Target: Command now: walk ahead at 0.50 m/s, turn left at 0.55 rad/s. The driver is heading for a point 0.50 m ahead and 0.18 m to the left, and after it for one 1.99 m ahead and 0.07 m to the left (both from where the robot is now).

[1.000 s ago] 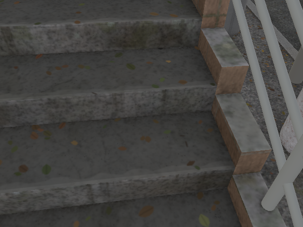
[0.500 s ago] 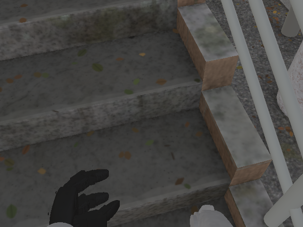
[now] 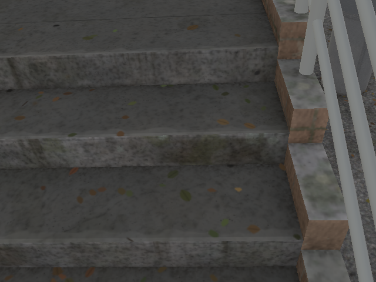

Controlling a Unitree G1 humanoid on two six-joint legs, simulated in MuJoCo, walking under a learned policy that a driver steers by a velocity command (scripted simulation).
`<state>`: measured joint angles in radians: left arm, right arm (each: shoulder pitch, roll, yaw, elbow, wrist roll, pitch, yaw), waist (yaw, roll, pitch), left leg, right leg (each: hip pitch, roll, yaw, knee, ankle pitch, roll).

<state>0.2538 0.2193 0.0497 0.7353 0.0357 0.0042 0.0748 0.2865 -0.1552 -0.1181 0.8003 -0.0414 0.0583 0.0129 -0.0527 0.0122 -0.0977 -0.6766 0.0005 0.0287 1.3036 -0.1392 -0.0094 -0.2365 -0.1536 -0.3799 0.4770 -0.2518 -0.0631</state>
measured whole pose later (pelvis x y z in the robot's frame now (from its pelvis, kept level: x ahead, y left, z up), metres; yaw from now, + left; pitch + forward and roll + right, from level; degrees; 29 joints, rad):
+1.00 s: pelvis +0.46 +0.14 +0.12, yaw +19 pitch +3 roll -1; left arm 0.48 0.17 0.06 0.95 -0.01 -0.06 0.01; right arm 0.02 -0.07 0.03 0.54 -0.07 -0.07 0.04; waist 0.02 0.05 -0.03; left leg -1.03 0.03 -0.01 1.85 -0.17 0.06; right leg -0.35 0.10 -0.04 0.66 -0.37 -0.10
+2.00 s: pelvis +1.08 +0.20 +0.41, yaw -15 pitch +4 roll -2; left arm 0.32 0.24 0.09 0.86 0.02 -0.05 0.01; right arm 0.10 -0.14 -0.01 0.60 -0.06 -0.11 0.01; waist -0.01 0.01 -0.05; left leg -0.89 0.03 -0.07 1.98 -0.18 0.05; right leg -0.48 0.18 -0.02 0.77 -0.35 -0.14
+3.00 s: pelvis +1.70 +0.06 +0.61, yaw -18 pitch +2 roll -1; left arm 0.34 0.21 0.05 0.78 0.02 -0.09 0.02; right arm 0.28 -0.23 -0.06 0.75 -0.04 -0.06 0.03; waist 0.01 0.04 -0.03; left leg -0.55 0.06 -0.02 1.08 -0.26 0.02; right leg -0.19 0.08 -0.08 0.32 -0.17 -0.10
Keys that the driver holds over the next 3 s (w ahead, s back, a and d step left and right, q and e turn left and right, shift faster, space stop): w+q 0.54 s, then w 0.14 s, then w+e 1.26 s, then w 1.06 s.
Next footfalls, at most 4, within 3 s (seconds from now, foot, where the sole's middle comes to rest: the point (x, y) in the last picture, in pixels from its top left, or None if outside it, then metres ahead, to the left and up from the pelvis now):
0.26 left None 0.13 0.17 -0.78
0.74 right None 0.50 0.08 -0.63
1.26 left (87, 203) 0.81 0.37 -0.48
1.78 right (147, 109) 1.13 0.15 -0.33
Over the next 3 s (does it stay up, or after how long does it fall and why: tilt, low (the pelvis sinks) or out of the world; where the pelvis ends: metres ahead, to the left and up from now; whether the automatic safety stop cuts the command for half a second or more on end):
stays up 1.70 0.06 0.61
